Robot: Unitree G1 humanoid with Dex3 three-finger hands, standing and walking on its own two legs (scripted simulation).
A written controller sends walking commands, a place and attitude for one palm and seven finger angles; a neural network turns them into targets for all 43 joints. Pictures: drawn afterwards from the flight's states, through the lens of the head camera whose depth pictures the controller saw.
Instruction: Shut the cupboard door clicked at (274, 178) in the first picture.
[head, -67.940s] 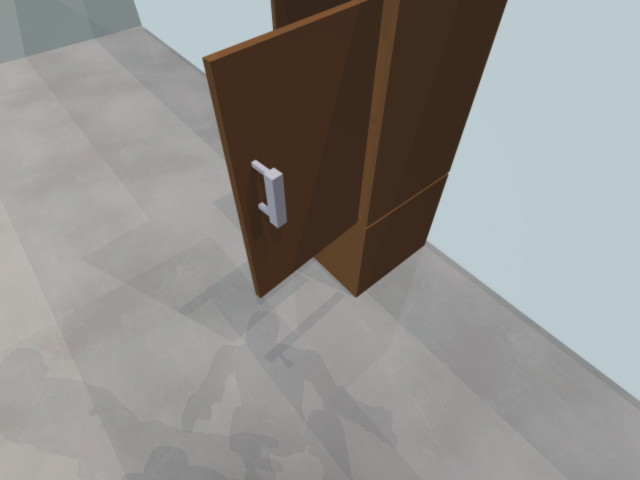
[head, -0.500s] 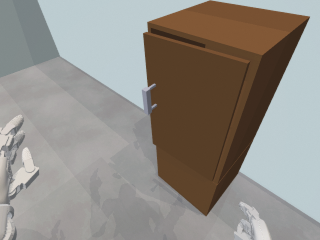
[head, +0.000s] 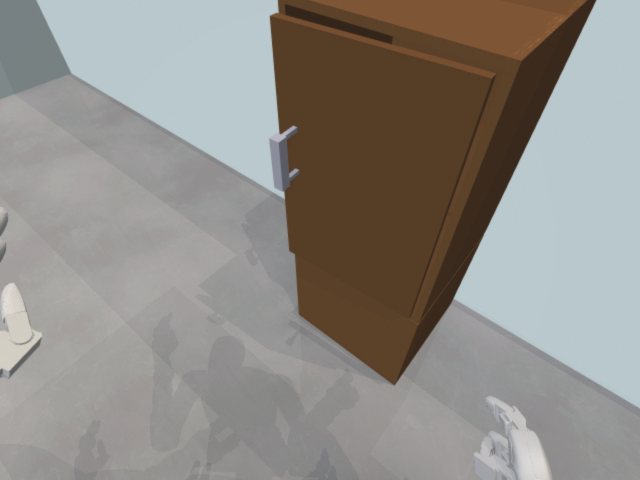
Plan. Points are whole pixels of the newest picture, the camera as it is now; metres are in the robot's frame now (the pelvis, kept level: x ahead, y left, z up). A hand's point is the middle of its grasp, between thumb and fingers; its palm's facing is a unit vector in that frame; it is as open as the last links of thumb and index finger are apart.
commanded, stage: step back with the hand held close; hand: left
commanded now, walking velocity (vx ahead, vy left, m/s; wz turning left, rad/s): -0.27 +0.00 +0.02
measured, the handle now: (286, 158) +0.69 +0.11 +0.00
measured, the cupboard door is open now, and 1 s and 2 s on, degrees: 4 4 4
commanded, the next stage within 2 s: stop stepping back and stand still in 0.90 s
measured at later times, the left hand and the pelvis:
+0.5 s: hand out of the picture +0.13 +0.27 +0.17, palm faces +0.50 -0.71 -0.50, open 7.4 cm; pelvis -0.06 -0.01 -0.02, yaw +3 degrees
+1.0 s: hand out of the picture +0.07 +0.24 +0.17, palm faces +0.43 -0.81 -0.40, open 7.4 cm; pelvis -0.14 -0.02 -0.01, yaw -1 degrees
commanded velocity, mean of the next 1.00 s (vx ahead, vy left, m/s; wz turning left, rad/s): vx -0.35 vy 0.00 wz -0.05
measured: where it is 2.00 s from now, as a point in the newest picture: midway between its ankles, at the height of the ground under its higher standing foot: outside the picture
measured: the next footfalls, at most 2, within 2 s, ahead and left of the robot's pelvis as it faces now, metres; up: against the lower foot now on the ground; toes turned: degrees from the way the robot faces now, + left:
right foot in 0.92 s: -0.17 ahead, -0.08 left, +0.00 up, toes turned -1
left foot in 1.18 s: +0.00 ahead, +0.09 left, +0.00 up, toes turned -1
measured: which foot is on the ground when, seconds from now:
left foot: down 0.00-1.00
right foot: down 0.00-0.70, up 0.72-0.90, down 0.92-1.00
